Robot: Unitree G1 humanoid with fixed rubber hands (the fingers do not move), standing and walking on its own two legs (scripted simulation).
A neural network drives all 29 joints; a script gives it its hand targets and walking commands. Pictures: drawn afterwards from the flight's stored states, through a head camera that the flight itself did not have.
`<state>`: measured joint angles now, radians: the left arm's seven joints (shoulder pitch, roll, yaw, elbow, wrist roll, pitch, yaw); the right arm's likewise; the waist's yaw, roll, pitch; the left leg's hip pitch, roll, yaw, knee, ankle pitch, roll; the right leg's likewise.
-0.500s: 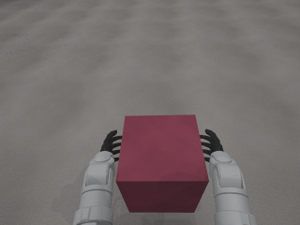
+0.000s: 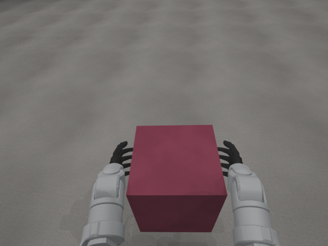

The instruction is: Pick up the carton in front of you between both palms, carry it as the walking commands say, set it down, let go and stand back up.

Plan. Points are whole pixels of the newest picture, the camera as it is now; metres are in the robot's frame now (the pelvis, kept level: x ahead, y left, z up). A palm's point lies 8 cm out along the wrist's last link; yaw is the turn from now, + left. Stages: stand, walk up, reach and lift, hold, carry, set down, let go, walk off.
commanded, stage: set down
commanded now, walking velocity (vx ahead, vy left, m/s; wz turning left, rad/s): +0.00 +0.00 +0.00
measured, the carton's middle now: (174, 180) +0.31 +0.00 -0.04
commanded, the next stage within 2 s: none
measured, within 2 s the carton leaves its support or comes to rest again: neither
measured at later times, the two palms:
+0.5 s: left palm (136, 186) +0.35 +0.13 -0.13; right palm (226, 192) +0.33 -0.17 -0.14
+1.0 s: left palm (146, 188) +0.42 +0.12 -0.27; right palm (222, 195) +0.39 -0.18 -0.28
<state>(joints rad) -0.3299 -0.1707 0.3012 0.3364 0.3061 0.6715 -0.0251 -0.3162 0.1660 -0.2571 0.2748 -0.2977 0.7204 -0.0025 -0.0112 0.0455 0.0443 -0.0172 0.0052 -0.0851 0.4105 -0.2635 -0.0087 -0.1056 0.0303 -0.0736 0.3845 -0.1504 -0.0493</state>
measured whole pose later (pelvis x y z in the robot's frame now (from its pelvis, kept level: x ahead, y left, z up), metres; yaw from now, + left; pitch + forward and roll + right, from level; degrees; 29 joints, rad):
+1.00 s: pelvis -0.06 +0.02 -0.19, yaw +1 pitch +42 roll +3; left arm -0.94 -0.08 0.49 0.62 0.23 0.26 0.05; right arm -0.91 0.05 -0.49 0.54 -0.28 0.31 0.01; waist -0.06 0.07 -0.10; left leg -1.64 -0.07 -0.01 1.43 -0.52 -0.01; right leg -1.75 0.01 0.04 1.38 -0.36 0.00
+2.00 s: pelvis -0.08 +0.03 -0.38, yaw +2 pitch +42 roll +1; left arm -1.53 0.24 0.13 0.98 -0.01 0.26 0.17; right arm -1.39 -0.22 -0.44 0.78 -0.04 0.30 -0.04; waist -0.16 0.03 0.32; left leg -2.19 -0.12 0.00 2.16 -0.70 -0.02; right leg -2.30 -0.01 0.03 2.06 -0.49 0.02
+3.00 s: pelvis -0.10 +0.04 -0.40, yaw +1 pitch +35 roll -3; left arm -1.63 0.24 0.21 1.05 0.13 0.20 0.01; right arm -1.50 -0.31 -0.58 1.02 -0.13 0.19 0.10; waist -0.14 0.02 0.47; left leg -2.17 -0.14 -0.01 2.25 -0.68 0.00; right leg -2.25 -0.02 0.01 2.12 -0.48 0.04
